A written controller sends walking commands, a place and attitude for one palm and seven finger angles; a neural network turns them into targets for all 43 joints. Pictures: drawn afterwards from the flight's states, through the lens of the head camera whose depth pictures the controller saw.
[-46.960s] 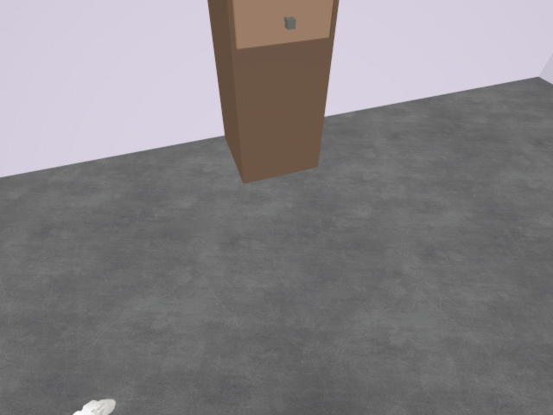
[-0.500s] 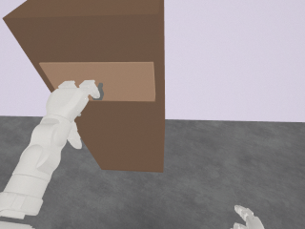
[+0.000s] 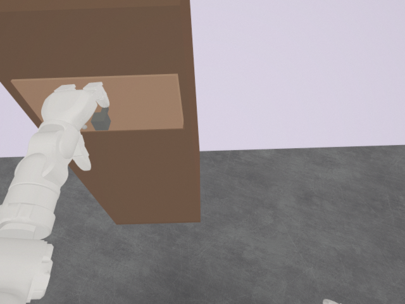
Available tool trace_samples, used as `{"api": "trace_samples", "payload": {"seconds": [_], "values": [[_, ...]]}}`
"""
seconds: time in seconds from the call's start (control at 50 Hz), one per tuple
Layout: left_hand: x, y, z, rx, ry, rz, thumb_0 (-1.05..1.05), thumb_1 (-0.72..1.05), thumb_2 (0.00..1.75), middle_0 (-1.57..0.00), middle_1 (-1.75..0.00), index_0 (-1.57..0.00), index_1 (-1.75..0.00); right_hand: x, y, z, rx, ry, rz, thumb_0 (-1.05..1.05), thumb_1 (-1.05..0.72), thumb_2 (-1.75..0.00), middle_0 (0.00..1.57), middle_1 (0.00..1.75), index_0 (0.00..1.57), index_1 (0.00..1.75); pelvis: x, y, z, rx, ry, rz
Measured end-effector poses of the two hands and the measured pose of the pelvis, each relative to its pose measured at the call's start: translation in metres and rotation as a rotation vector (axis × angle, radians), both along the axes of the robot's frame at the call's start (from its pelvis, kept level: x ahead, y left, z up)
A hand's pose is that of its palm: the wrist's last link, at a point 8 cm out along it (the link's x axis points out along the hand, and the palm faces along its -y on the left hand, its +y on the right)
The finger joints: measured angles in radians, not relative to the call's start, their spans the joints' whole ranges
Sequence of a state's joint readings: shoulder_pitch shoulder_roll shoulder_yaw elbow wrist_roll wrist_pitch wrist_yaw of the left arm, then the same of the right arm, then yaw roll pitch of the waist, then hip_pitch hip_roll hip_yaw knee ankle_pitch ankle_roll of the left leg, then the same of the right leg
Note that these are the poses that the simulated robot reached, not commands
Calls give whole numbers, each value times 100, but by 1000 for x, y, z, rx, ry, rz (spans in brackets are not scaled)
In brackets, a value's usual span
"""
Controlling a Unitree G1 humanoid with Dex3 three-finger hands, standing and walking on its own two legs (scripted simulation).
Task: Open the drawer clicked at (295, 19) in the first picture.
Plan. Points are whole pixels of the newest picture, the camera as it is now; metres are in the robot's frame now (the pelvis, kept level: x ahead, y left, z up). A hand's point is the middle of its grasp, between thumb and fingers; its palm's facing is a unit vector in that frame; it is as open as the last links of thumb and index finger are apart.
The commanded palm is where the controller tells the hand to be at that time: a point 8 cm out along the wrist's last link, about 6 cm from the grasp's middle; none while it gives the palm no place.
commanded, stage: move the hooked fingers above the handle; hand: left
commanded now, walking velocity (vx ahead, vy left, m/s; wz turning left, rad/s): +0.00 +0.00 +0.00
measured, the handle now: (102, 116) +0.54 +0.27 +0.04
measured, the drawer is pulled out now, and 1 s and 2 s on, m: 0.00 0.00 0.00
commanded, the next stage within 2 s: none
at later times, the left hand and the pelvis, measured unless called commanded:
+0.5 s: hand (91, 108) +0.50 +0.27 +0.11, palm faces +0.03 -0.04 -1.00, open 13.5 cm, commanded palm +0.47 +0.28 +0.16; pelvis +0.00 +0.02 -0.01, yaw -2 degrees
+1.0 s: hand (88, 111) +0.50 +0.28 +0.10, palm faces +0.01 -0.05 -1.00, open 13.7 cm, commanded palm +0.48 +0.28 +0.16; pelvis -0.01 +0.03 -0.01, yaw -1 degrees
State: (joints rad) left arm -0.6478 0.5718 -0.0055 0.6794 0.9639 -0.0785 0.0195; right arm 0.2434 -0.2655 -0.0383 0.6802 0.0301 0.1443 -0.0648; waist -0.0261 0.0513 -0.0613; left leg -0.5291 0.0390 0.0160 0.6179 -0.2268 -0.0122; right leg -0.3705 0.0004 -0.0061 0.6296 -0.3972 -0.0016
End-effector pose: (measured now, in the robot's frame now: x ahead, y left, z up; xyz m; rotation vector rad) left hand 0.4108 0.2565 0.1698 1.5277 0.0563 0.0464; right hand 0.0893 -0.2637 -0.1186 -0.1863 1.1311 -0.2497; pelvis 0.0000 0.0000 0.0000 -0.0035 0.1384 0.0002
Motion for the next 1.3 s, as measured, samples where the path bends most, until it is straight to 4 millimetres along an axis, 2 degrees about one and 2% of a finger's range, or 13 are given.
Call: {"api": "trace_samples", "payload": {"seconds": [0.14,0.24,0.34,0.44,0.52,0.62,0.7,0.78,0.88,0.98,1.08,1.3], "values": [[15,26,-6,38,62,81,0,-49,30,-31,-120,-32,-120,-29,-8,-4,-19,90,-45,0,-91,-89,21,30,20,30,3,1,-2,-6,35,-2],[28,17,-18,23,108,4,0,-49,30,-32,-120,-32,-120,-45,-10,-3,-48,144,-68,0,-91,-89,21,30,20,30,5,6,-4,-12,53,4],[46,1,-16,-16,31,-93,0,-49,30,-32,-120,-32,-120,-57,-7,-1,-66,161,-99,0,-91,-89,21,30,20,30,5,11,-7,-18,82,-6],[65,11,-12,-22,-34,-30,0,-49,30,-33,-121,-33,-121,-69,1,-4,-51,178,-126,0,-91,-89,21,30,20,30,3,17,-11,-22,119,-21],[65,12,-11,8,-31,5,0,-49,30,-37,-124,-37,-125,-80,11,-10,-15,201,-134,0,-91,-89,21,30,20,30,3,20,-11,-23,129,-32],[56,31,-18,18,58,97,0,-49,30,-35,-123,-36,-124,-88,22,-12,14,204,-159,0,-91,-89,21,30,20,30,2,22,-9,-21,109,-39],[48,42,-22,28,105,84,0,-49,30,-33,-121,-34,-122,-92,24,-7,-6,205,-157,0,-91,-89,21,30,20,30,0,22,-8,-26,95,-27],[46,36,-19,30,85,0,0,-49,30,-33,-121,-33,-121,-93,19,-3,-45,211,-138,0,-91,-89,21,30,20,30,-4,23,-9,-33,93,-11],[54,22,-16,-5,20,-62,0,-49,30,-32,-120,-33,-121,-92,11,1,-80,203,-124,0,-91,-89,21,30,20,30,-8,25,-11,-37,106,-5],[65,21,-17,-9,-8,-12,0,-49,30,-32,-120,-33,-121,-94,8,0,-81,192,-127,0,-91,-89,21,30,20,30,-10,26,-14,-36,130,-16],[66,21,-15,6,4,27,0,-49,30,-34,-121,-36,-125,-100,13,-5,-55,205,-137,0,-91,-89,21,30,20,30,-10,25,-14,-35,135,-24],[66,22,-12,17,67,35,0,-49,30,-32,-120,-33,-121,-110,17,-6,-35,217,-176,0,-91,-89,21,30,20,30,-6,19,-11,-30,119,-29]]}}
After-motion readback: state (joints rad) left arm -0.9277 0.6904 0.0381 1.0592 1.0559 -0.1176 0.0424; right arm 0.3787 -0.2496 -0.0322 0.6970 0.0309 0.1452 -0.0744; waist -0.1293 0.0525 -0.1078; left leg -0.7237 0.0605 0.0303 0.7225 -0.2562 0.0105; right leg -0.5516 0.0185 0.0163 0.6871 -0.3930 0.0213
